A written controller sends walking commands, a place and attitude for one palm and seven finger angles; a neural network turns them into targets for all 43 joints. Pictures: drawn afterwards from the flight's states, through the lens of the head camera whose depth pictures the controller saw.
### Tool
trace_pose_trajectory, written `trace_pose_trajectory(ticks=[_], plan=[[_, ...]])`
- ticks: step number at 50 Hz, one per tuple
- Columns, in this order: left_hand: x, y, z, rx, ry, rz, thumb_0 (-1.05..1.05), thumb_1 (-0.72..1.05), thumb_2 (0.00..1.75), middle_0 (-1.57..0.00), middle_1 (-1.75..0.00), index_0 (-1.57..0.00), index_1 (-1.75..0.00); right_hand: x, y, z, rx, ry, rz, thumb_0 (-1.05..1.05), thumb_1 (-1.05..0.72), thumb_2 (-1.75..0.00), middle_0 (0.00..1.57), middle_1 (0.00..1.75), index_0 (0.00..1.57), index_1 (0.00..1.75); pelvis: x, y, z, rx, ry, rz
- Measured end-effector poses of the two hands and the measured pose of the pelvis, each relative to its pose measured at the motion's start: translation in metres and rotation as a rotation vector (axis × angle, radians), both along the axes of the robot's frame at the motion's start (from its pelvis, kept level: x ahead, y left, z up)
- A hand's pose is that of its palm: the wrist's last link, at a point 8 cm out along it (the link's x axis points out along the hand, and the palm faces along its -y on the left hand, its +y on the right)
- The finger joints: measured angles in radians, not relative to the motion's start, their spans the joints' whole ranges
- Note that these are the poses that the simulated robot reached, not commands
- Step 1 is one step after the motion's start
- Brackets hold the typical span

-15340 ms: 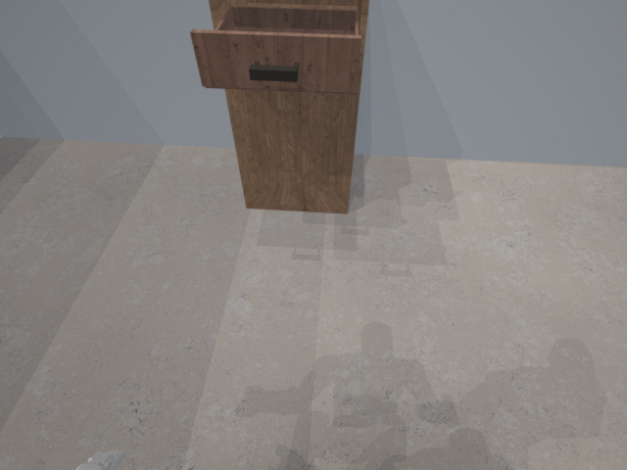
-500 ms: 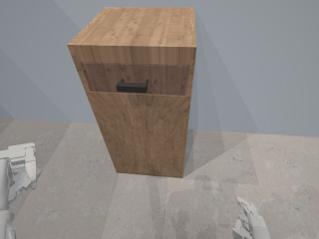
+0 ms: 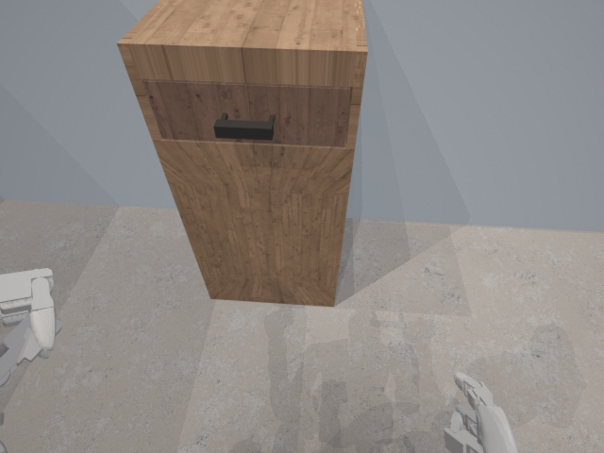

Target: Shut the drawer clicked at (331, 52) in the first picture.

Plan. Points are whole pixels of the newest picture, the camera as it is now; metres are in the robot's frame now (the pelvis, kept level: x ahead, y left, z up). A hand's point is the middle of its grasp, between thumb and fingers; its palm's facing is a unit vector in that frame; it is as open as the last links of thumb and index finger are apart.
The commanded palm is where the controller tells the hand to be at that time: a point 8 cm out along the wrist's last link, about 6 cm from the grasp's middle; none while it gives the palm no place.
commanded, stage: step back with the hand held close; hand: left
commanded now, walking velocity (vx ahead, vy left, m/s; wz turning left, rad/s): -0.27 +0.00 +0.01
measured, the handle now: (246, 123) +0.72 +0.17 +0.04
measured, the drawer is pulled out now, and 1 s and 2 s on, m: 0.00 0.00 0.00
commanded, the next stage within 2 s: stop stepping back and stand still in 0.94 s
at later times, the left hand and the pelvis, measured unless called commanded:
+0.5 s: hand (36, 367) +0.15 +0.23 +0.18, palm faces +0.41 -0.78 -0.48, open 3.2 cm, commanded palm +0.08 +0.28 +0.19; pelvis -0.04 +0.00 -0.01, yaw +2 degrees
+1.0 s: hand out of the picture +0.06 +0.24 +0.18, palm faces +0.33 -0.80 -0.51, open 3.2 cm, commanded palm +0.00 +0.28 +0.19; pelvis -0.13 -0.01 +0.02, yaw +1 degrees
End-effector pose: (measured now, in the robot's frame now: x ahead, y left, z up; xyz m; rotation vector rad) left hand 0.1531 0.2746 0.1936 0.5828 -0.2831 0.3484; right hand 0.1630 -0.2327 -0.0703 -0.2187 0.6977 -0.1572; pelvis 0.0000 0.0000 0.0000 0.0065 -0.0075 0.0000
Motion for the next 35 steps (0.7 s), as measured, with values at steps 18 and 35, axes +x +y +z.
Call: trace_pose_trajectory(ticks=[18, 35], plan=[[-0.029, -0.008, 0.002, 0.053, -0.069, 0.011, 0.01, 0.88, 0.90, -1.40, -1.60, -1.41, -1.60, -0.032, -0.017, -0.013, -0.019, 0.022, 0.010, 0.02, -0.90, -0.90, 0.21, 0.30, 0.20, 0.30, -0.025, -0.011, -0.010, 0.002, -0.006, 0.026], [-0.061, -0.008, 0.003, 0.035, -0.045, 0.001, 0.01, 0.89, 0.90, -1.40, -1.60, -1.41, -1.60, -0.049, -0.003, -0.005, -0.009, 0.026, 0.065, 0.02, -0.90, -0.90, 0.21, 0.30, 0.20, 0.30, -0.059, -0.018, 0.000, -0.031, 0.068, 0.026]])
